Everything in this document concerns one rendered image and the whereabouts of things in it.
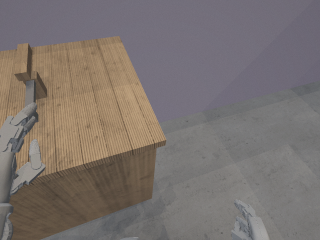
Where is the right robot hand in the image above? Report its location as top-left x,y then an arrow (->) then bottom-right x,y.
231,199 -> 271,240

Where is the robot left forearm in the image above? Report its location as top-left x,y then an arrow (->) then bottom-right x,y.
0,203 -> 14,240

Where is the tap lever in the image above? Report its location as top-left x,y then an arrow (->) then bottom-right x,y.
24,80 -> 39,123

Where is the left robot hand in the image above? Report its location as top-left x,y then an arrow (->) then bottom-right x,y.
0,102 -> 46,204

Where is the counter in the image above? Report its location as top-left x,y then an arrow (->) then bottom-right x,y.
0,36 -> 167,240

